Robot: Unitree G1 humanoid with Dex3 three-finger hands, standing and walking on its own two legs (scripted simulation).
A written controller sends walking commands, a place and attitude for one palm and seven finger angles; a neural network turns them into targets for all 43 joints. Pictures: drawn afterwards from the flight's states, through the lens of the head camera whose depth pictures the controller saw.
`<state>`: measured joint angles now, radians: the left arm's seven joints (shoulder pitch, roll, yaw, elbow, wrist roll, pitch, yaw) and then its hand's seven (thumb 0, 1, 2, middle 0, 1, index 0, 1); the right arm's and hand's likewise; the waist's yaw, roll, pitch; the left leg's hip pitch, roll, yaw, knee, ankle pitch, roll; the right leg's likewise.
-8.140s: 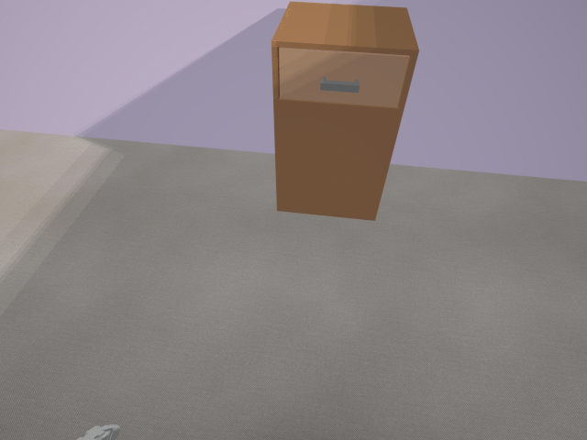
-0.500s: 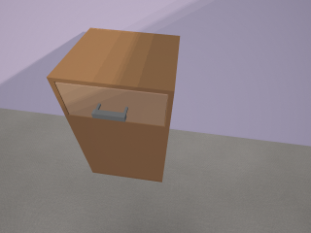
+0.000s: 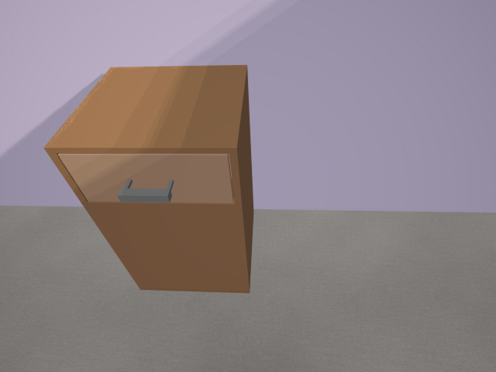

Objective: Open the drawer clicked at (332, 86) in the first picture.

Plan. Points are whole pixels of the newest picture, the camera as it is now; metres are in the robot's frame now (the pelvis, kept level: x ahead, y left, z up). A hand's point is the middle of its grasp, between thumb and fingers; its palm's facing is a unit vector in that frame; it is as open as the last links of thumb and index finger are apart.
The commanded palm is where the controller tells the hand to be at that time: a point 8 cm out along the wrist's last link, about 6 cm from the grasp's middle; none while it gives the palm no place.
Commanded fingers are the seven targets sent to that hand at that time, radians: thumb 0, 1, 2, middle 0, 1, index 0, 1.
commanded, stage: come to a stop and stand still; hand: left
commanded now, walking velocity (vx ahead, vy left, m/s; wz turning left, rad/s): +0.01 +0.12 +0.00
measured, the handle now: (147, 189) +0.56 +0.31 -0.09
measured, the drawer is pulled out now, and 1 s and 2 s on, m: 0.00 0.00 0.00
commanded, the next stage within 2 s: look again from close up in 0.26 s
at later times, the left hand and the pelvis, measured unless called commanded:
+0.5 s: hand out of the picture +0.02 +0.21 -0.18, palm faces +0.04 -0.97 -0.23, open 7.3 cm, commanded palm none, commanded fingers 0.00 0.90 0.90 -0.20 -0.30 -0.20 -0.30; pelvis +0.00 +0.03 -0.01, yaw +1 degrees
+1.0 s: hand out of the picture -0.05 +0.24 -0.18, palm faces +0.03 -0.98 -0.18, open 7.3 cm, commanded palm none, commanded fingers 0.00 0.90 0.90 -0.20 -0.30 -0.20 -0.30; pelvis -0.04 +0.07 +0.00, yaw +0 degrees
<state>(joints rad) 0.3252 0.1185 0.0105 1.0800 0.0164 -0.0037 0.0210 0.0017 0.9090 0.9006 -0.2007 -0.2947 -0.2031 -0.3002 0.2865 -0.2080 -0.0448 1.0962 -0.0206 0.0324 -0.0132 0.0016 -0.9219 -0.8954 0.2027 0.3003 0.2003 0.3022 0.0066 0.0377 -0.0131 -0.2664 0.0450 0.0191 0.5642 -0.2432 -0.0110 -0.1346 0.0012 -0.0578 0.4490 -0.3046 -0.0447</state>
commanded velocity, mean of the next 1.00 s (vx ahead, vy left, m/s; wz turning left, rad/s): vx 0.00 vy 0.01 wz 0.00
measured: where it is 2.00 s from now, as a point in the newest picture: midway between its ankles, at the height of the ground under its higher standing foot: outside the picture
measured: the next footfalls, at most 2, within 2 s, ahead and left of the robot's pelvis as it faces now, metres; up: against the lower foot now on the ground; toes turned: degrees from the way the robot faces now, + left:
left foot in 0.04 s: +0.02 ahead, +0.15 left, +0.00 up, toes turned +4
right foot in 1.70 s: +0.15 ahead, -0.01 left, +0.00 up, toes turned -3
